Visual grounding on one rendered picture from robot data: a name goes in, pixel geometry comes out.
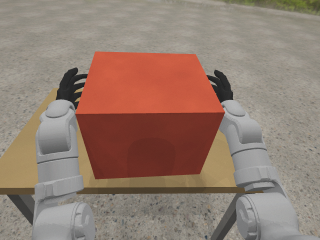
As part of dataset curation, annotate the robot left hand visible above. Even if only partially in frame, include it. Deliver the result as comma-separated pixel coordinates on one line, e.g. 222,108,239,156
56,67,88,109

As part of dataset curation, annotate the right robot forearm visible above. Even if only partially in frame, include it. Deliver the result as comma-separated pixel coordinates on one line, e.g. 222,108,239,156
218,100,299,230

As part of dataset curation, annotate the robot left upper arm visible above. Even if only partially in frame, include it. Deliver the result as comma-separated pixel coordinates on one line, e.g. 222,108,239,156
32,201,96,240

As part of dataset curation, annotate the carton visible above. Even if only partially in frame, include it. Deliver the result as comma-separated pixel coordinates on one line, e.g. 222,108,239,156
75,51,225,180

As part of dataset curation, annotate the left robot forearm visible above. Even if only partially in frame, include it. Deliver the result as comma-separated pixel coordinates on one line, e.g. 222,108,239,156
31,99,84,240

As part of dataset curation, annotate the robot right hand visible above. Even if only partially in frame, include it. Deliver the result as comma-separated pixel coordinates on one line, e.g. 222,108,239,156
206,70,233,103

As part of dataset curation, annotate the table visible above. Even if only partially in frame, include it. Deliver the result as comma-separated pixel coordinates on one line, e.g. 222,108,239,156
0,88,264,240

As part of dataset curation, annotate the robot right upper arm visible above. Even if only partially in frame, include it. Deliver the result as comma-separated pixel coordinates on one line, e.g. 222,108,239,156
236,192,320,240

